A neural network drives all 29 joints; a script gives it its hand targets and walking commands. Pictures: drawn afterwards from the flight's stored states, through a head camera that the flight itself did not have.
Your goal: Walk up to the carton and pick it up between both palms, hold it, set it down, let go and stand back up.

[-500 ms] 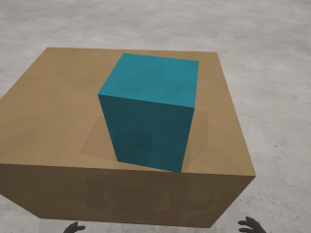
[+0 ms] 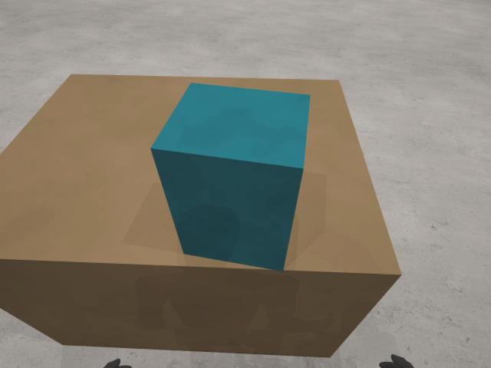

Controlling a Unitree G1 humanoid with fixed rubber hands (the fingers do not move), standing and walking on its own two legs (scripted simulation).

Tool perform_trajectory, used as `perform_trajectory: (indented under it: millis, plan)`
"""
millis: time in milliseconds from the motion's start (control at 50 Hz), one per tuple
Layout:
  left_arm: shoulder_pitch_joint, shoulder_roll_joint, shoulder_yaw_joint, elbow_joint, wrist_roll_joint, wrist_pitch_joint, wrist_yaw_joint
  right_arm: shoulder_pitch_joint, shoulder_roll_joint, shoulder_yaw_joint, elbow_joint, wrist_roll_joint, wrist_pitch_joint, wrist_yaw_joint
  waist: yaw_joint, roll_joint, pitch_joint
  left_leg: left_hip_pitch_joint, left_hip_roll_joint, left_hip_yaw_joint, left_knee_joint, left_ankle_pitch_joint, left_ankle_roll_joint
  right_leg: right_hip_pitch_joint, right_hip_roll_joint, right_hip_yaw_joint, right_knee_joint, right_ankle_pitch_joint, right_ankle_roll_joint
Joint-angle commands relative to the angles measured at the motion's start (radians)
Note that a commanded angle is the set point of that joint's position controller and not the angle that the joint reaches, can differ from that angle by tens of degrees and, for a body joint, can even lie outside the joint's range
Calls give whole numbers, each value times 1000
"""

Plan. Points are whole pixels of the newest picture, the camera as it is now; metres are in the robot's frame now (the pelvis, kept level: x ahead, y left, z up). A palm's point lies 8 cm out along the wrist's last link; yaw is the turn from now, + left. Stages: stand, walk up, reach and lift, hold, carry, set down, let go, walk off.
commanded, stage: stand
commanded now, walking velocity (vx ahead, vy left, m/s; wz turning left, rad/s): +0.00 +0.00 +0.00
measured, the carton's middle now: (240, 183) +0.43 +0.02 +0.06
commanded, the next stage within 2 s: none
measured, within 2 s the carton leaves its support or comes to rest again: neither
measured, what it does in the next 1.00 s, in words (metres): stands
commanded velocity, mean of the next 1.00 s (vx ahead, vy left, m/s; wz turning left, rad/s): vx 0.00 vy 0.00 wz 0.00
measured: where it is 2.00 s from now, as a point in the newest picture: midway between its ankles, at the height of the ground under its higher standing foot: outside the picture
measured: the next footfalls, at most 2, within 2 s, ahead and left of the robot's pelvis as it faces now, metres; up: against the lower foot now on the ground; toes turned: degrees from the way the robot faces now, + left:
none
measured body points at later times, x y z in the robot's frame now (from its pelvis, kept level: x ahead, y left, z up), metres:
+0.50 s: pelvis +0.00 +0.00 +0.00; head +0.01 +0.00 +0.45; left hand +0.11 +0.26 -0.11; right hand +0.10 -0.26 -0.11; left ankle +0.01 +0.12 -0.73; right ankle +0.02 -0.13 -0.73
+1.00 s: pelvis +0.00 +0.00 +0.00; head +0.00 +0.00 +0.45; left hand +0.10 +0.26 -0.11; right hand +0.09 -0.26 -0.11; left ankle +0.01 +0.12 -0.73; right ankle +0.02 -0.13 -0.73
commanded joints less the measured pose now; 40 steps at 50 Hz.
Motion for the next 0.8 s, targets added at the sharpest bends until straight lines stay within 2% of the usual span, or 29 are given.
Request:
perform_trajectory:
  millis: [0, 20, 80, 100, 120, 160, 180, 220, 240, 280, 300, 340, 380, 460, 520, 560, 600, 620, 660, 680, 740, 780]
  plan:
    - [-9, 119, 35, -86, -1, -21, 5, -1, -113, -37, -82, -4, -20, -5, -6, -16, -10, -5, 81, -92, -101, 28, 31, -16, -78, 91, -106, 34, -50]
    - [-4, 122, 36, -81, 1, -22, 5, -3, -119, -38, -80, -5, -20, -6, 1, -8, -21, 11, 82, -96, -92, 47, 32, -7, -78, 91, -106, 52, -49]
    - [-5, 130, 36, -83, -1, -24, 8, 1, -119, -35, -81, -3, -22, -5, -4, -20, -36, 19, 82, -100, -95, 78, 30, 3, -79, 91, -92, 88, -50]
    - [-9, 123, 34, -77, -2, -23, 8, 3, -117, -36, -74, 1, -23, -6, -7, -8, -37, 16, 87, -102, -100, 94, 31, 13, -77, 81, -84, 104, -49]
    - [-4, 118, 35, -78, -1, -23, 8, -12, -118, -35, -76, -2, -22, -8, 7, 11, -33, 27, 86, -101, -99, 107, 32, 7, -75, 84, -78, 109, -46]
    - [2, 127, 30, -74, -1, -19, 10, 1, -117, -33, -82, 2, -21, -6, 4, -1, -42, 20, 88, -103, -93, 129, 33, 25, -76, 80, -80, 123, -46]
    - [3, 118, 31, -76, -3, -19, 9, 1, -118, -32, -81, 3, -19, -7, 1, 15, -33, 13, 85, -97, -92, 119, 31, 22, -75, 82, -87, 114, -48]
    - [7, 126, 31, -71, -3, -19, 9, -3, -120, -33, -78, -2, -16, -9, 3, -2, -39, 35, 82, -94, -85, 122, 29, 9, -80, 91, -94, 121, -49]
    - [2, 131, 32, -70, -1, -18, 9, 8, -120, -33, -84, -2, -17, -9, -1, 15, -20, 20, 84, -97, -89, 113, 30, 12, -80, 90, -95, 117, -50]
    - [-2, 132, 31, -73, -4, -16, 9, 8, -121, -37, -77, 2, -15, -9, -7, -16, 9, 0, 81, -92, -93, 87, 30, 2, -76, 83, -105, 98, -46]
    - [2, 131, 34, -70, -2, -14, 9, 10, -118, -33, -77, 0, -16, -9, -3, 7, 6, 0, 82, -89, -99, 78, 30, 7, -77, 86, -102, 89, -47]
    - [1, 129, 33, -70, -4, -15, 9, 5, -119, -32, -69, 0, -16, -8, 1, -13, -5, 19, 84, -93, -104, 84, 28, -5, -78, 89, -101, 81, -49]
    - [4, 119, 30, -69, -3, -16, 9, 9, -124, -32, -71, -1, -18, -9, -1, 7, -13, 15, 89, -103, -112, 68, 29, 3, -73, 88, -96, 69, -50]
    - [-1, 128, 30, -64, -2, -16, 10, 2, -120, -32, -73, 2, -18, -8, -2, -2, -23, 19, 85, -87, -104, 71, 30, 18, -75, 95, -95, 97, -44]
    - [-3, 130, 31, -59, 0, -18, 8, 0, -125, -31, -67, 2, -15, -8, 0, 25, -37, 27, 91, -95, -112, 58, 32, 12, -74, 89, -97, 75, -51]
    - [-3, 128, 34, -55, 0, -18, 8, -3, -121, -31, -72, 2, -15, -8, 1, -15, -21, 28, 87, -90, -104, 64, 31, 3, -74, 92, -102, 88, -50]
    - [5, 124, 32, -52, 0, -19, 9, 8, -127, -32, -67, -1, -16, -8, -2, -5, -27, 36, 93, -96, -111, 69, 35, 6, -71, 95, -96, 84, -50]
    - [0, 126, 32, -47, 0, -18, 9, 3, -129, -33, -65, 1, -17, -9, 1, -23, -16, 24, 92, -99, -114, 64, 32, -1, -68, 88, -97, 80, -44]
    - [10, 111, 30, -51, -2, -16, 10, 7, -131, -30, -61, 2, -17, -10, 3, -4, 22, -15, 94, -103, -126, 46, 33, 6, -66, 90, -99, 77, -43]
    - [13, 120, 29, -49, -2, -13, 9, 18, -125, -29, -65, 0, -15, -10, -1, -18, 24, -20, 86, -96, -128, 22, 30, 1, -69, 95, -105, 50, -47]
    - [9, 128, 30, -50, -1, -14, 9, 5, -131, -28, -61, 0, -17, -9, 6, -7, -2, 12, 86, -91, -119, 65, 30, -6, -70, 96, -104, 72, -47]
    - [11, 130, 32, -49, -1, -15, 9, 19, -127, -29, -61, 1, -16, -8, -4, 10, -13, 17, 85, -88, -112, 62, 33, 8, -76, 100, -105, 90, -48]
